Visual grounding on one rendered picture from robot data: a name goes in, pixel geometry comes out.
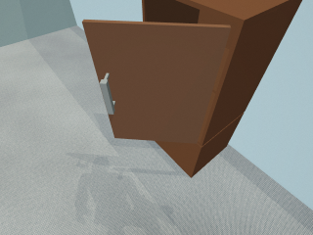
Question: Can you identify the cupboard door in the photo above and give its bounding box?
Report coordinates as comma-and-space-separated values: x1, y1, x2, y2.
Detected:
82, 20, 231, 144

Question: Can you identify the handle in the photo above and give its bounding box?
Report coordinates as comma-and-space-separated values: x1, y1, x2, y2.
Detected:
100, 72, 115, 115

